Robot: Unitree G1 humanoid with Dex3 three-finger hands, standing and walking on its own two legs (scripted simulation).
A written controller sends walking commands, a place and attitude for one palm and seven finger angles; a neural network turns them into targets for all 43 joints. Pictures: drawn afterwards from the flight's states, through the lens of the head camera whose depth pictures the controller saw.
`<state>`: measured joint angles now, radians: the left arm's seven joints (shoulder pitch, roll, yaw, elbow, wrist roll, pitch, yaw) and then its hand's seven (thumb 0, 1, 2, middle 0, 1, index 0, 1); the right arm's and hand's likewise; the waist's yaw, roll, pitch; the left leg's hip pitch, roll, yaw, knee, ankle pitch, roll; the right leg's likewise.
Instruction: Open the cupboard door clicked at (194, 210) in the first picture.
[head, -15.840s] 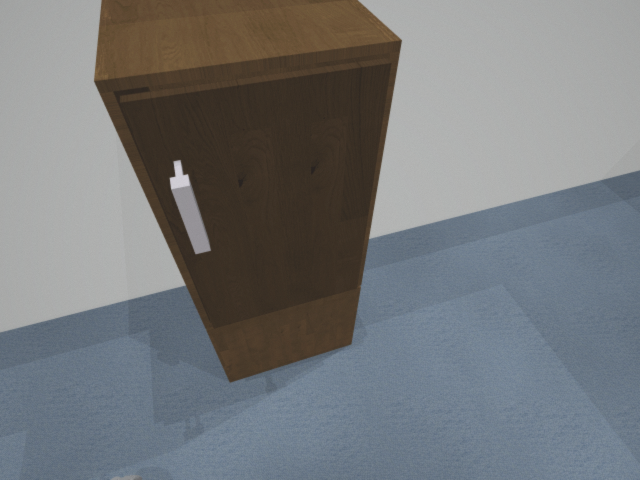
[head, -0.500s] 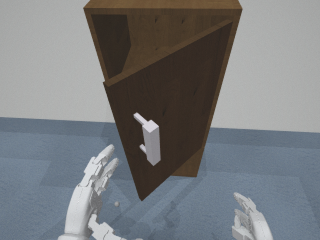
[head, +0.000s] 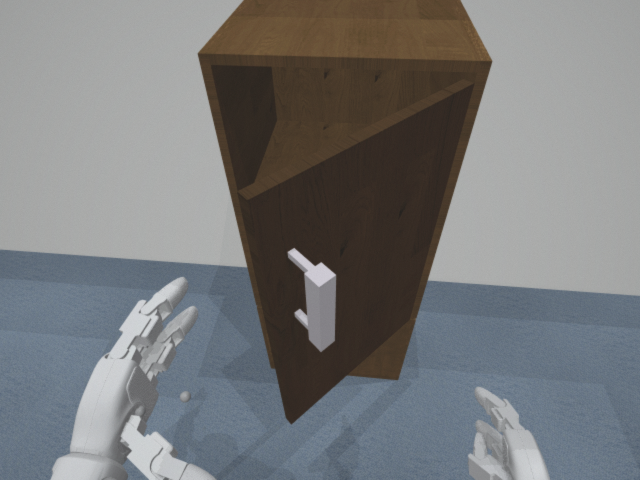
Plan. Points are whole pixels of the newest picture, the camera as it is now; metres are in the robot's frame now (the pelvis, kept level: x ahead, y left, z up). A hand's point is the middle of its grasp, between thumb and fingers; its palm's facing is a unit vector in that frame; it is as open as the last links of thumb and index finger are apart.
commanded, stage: draw the hand back to the body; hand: left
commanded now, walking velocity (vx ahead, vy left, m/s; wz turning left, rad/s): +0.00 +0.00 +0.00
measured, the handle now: (309, 299) +0.32 +0.04 +0.08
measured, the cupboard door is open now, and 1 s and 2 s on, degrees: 47 47 47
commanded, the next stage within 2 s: step back with the hand held close in 1.14 s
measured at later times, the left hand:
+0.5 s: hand (67, 357) +0.19 +0.24 +0.16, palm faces +0.30 -0.89 -0.35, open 12.2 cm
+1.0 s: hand (23, 339) +0.19 +0.27 +0.19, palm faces +0.42 -0.83 -0.36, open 7.6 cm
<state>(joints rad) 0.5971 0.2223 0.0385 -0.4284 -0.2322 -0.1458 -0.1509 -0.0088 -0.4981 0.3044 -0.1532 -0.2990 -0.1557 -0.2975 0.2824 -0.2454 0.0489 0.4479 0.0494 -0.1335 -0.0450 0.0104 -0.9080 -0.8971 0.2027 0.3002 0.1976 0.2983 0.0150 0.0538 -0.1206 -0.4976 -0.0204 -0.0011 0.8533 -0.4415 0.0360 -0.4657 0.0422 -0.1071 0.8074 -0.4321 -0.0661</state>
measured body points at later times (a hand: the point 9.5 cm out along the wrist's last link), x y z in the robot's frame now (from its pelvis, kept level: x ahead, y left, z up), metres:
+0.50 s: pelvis +0.00 +0.03 +0.03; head -0.02 +0.01 +0.48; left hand +0.17 +0.29 +0.18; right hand +0.19 -0.18 -0.04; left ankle +0.00 +0.10 -0.70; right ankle -0.01 -0.08 -0.70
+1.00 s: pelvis +0.00 +0.02 +0.04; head -0.02 +0.00 +0.49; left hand +0.16 +0.31 +0.21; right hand +0.18 -0.21 -0.04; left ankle +0.00 +0.10 -0.70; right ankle -0.01 -0.08 -0.70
